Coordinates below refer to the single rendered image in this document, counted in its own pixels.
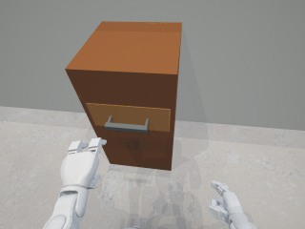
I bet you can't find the robot left forearm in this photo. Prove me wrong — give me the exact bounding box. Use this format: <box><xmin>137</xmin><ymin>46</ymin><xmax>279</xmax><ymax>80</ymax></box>
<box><xmin>43</xmin><ymin>185</ymin><xmax>89</xmax><ymax>229</ymax></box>

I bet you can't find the robot right hand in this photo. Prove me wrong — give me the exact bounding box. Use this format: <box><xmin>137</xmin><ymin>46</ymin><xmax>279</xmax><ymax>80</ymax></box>
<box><xmin>209</xmin><ymin>180</ymin><xmax>244</xmax><ymax>224</ymax></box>

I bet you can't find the cabinet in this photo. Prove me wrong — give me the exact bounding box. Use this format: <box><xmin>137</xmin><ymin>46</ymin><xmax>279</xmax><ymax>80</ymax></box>
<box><xmin>65</xmin><ymin>21</ymin><xmax>182</xmax><ymax>171</ymax></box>

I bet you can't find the drawer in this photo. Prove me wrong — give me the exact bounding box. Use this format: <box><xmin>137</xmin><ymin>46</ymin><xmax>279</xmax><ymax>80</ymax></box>
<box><xmin>86</xmin><ymin>103</ymin><xmax>171</xmax><ymax>132</ymax></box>

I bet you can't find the robot left hand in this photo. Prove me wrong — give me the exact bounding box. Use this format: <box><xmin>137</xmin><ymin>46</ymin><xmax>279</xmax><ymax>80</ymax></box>
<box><xmin>60</xmin><ymin>137</ymin><xmax>107</xmax><ymax>190</ymax></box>

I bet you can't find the robot right forearm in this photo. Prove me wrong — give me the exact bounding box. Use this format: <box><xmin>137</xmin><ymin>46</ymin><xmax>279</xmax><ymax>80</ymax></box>
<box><xmin>228</xmin><ymin>213</ymin><xmax>257</xmax><ymax>229</ymax></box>

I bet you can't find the handle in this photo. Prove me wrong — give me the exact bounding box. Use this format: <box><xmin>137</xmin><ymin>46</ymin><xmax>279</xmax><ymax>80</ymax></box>
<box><xmin>104</xmin><ymin>115</ymin><xmax>149</xmax><ymax>134</ymax></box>

